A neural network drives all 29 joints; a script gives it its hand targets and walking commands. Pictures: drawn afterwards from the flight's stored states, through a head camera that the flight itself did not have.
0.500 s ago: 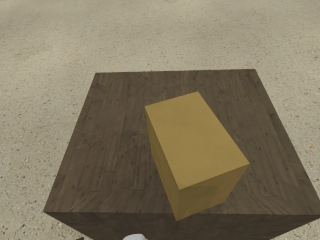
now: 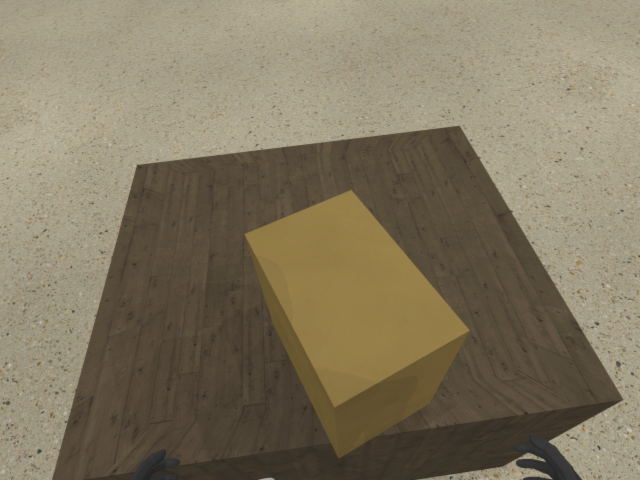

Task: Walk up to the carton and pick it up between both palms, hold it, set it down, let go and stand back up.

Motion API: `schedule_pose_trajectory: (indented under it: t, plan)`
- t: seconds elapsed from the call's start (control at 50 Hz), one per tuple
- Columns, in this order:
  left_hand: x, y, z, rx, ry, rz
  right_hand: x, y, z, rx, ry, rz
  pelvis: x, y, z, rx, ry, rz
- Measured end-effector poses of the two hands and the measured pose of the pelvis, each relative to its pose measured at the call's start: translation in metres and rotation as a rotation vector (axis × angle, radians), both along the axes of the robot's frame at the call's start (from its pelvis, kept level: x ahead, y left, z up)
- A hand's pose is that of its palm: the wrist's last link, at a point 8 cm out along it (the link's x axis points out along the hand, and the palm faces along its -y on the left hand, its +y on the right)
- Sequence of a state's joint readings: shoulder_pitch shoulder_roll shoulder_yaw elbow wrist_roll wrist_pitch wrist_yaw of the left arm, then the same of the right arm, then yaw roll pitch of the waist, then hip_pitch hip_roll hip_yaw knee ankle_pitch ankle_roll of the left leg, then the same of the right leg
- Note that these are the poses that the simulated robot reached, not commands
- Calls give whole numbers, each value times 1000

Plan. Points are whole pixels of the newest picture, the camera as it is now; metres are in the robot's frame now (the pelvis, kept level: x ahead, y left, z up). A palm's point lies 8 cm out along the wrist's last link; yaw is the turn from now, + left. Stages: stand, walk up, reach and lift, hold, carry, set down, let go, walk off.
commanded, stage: walk up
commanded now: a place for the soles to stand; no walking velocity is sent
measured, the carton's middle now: (344, 326) +0.31 -0.01 -0.04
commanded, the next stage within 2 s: none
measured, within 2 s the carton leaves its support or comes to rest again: neither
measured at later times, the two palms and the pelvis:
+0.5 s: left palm out of the picture +0.10 +0.25 -0.08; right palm out of the picture +0.01 -0.33 -0.10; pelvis -0.05 -0.03 +0.00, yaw -5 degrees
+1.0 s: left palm out of the picture -0.02 +0.18 -0.10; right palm out of the picture -0.09 -0.37 -0.10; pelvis -0.14 -0.09 -0.01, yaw +4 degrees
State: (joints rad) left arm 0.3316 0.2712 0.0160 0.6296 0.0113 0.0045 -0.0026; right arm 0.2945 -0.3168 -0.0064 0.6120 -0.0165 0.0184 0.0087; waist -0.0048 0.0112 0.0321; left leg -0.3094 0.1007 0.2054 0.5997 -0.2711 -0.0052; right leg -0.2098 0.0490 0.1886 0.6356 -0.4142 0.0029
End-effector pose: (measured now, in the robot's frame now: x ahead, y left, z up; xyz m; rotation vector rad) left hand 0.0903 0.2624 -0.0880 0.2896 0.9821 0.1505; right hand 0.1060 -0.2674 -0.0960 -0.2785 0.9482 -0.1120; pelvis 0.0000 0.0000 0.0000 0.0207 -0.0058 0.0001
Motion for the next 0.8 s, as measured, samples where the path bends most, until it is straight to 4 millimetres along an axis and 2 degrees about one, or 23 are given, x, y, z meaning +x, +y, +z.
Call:
schedule_pose_trajectory:
  t: [0.32,0.38,0.44,0.5,0.58,0.62,0.66,0.72,0.8]
  plan:
    - [1,2,1,5,-8,-29,-22,-7,-1,-27,32,-32,-6,1,-1,-1,-10,-23]
    - [3,4,3,28,13,-84,-38,-20,0,-78,44,-55,-19,-5,-1,-10,-28,-49]
    - [5,1,4,61,35,-101,-65,-41,-1,-125,78,-91,-36,-16,0,-11,-53,-75]
    - [5,-14,4,51,30,-112,-92,-63,-4,-150,107,-110,-53,-30,-2,-13,-65,-88]
    - [0,-49,-2,22,-14,-141,-120,-100,-15,-151,111,-125,-75,-57,-14,-12,-70,-95]
    - [-9,-66,-9,15,-33,-136,-130,-118,-22,-137,108,-140,-85,-72,-22,-1,-73,-102]
    - [-25,-80,-12,11,-21,-115,-138,-130,-23,-125,105,-165,-95,-79,-22,6,-77,-96]
    - [-42,-91,-9,20,-15,-83,-148,-137,-17,-123,90,-158,-106,-85,-16,7,-71,-78]
    - [-51,-101,-2,14,-75,-60,-169,-134,-10,-105,124,-112,-118,-91,-10,6,-59,-39]
